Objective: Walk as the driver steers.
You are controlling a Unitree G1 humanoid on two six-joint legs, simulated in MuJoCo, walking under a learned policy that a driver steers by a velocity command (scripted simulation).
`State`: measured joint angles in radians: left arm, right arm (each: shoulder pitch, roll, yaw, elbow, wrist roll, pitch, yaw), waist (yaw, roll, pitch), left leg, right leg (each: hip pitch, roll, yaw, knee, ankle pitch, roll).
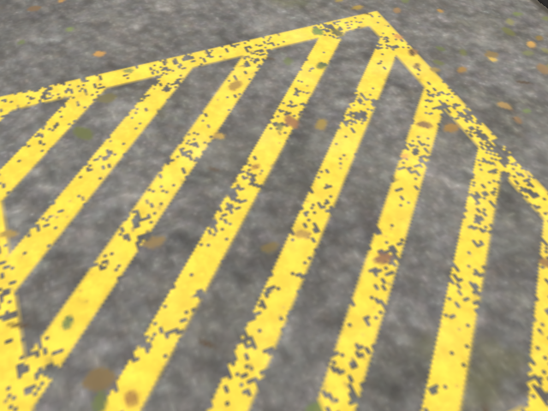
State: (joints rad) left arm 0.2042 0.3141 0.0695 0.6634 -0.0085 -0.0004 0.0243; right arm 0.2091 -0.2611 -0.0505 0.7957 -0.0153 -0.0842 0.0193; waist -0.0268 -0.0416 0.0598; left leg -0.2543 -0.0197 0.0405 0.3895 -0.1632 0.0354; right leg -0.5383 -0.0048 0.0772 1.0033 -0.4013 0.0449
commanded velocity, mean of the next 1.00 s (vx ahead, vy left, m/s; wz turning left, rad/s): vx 0.05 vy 0.00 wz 0.28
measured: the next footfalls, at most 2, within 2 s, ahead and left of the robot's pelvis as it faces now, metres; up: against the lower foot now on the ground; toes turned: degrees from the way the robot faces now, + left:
right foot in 0.18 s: +0.16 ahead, -0.14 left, +0.00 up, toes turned +1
left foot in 0.64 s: +0.08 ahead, +0.11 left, +0.00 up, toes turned +14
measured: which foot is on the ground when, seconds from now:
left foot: down 0.00-0.38, up 0.40-0.62, down 0.64-1.00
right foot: up 0.00-0.16, down 0.18-0.64, up 0.66-1.00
